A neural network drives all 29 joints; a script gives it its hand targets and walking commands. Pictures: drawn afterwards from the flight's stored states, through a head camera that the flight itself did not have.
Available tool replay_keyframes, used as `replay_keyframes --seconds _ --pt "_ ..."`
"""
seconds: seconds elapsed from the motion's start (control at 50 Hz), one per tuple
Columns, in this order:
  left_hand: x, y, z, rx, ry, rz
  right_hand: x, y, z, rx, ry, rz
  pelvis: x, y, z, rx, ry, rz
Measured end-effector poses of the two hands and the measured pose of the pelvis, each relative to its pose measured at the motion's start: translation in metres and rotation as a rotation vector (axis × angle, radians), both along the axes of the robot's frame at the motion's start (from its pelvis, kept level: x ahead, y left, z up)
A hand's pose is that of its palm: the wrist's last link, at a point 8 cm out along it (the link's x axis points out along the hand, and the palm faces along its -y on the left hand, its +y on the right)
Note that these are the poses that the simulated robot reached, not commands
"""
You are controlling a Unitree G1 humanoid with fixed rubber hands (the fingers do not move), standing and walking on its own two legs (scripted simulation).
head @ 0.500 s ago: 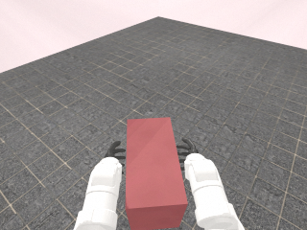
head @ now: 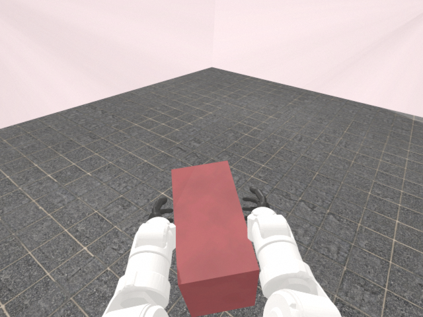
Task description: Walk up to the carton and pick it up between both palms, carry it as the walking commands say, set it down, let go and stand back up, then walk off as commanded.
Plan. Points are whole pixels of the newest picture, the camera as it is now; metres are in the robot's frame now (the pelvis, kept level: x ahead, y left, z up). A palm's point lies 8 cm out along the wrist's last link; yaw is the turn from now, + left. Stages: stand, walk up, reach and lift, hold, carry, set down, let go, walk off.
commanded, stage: hold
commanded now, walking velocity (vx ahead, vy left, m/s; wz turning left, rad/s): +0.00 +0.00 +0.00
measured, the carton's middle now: (210, 234) +0.35 +0.02 -0.01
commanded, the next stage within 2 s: set down in 0.12 s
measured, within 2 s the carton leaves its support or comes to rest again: neither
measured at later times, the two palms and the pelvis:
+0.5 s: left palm (170, 235) +0.32 +0.11 +0.02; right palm (271, 229) +0.34 -0.11 +0.04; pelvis +0.01 -0.02 -0.01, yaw +0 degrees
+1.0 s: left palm (167, 253) +0.35 +0.13 -0.08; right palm (254, 247) +0.38 -0.09 -0.08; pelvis +0.03 -0.01 -0.03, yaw +2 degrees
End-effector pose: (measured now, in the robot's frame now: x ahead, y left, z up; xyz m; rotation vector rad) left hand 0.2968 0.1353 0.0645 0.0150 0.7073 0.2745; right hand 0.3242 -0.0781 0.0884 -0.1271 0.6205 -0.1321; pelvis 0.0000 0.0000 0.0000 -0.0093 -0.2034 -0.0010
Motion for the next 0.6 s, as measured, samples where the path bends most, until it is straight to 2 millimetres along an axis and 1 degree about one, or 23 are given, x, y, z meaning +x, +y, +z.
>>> replay_keyframes --seconds 0.14,0.2,0.26,0.34,0.44,0.52,0.6 --pt "-0.002 0.001 0.004 0.017 -0.002 0.004 0.002 -0.004 -0.003 0.066 0.002 0.059 -0.002 0.0 0.002 0.002 0.003 0.027" --pt "0.007 -0.003 0.003 0.006 -0.015 -0.024 0.0 -0.009 -0.005 0.06 -0.013 0.031 -0.004 -0.002 -0.001 0.014 -0.003 0.034" --pt "0.015 -0.008 -0.001 0.008 -0.018 -0.058 -0.001 -0.017 -0.012 0.064 -0.013 0.006 -0.005 -0.003 -0.005 0.023 -0.013 0.022" --pt "0.019 -0.016 -0.013 0.007 0.004 -0.06 0.002 -0.026 -0.027 0.082 0.013 0.002 -0.004 -0.005 -0.009 0.039 -0.022 0.003" --pt "0.022 -0.022 -0.034 -0.011 0.027 -0.039 0.012 -0.031 -0.044 0.083 0.034 0.005 0.001 -0.011 -0.013 0.05 -0.006 0.006" --pt "0.028 -0.022 -0.049 -0.02 0.032 -0.018 0.022 -0.03 -0.056 0.085 0.032 0.005 0.007 -0.017 -0.013 0.045 0.032 0.016" --pt "0.035 -0.017 -0.064 -0.021 0.031 0.002 0.032 -0.024 -0.071 0.079 0.032 0.02 0.013 -0.023 -0.011 0.037 0.09 0.022"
